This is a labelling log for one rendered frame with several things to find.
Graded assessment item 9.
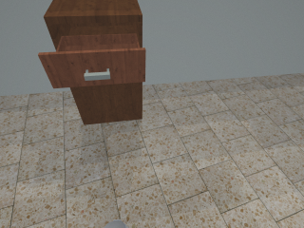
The drawer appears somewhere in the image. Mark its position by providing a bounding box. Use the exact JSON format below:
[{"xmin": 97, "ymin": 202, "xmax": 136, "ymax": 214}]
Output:
[{"xmin": 38, "ymin": 33, "xmax": 146, "ymax": 88}]

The cabinet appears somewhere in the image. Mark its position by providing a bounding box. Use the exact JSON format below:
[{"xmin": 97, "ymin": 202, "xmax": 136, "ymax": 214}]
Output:
[{"xmin": 44, "ymin": 0, "xmax": 143, "ymax": 125}]

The handle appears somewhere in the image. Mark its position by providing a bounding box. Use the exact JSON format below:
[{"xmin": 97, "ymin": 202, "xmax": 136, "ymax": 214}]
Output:
[{"xmin": 84, "ymin": 68, "xmax": 110, "ymax": 81}]

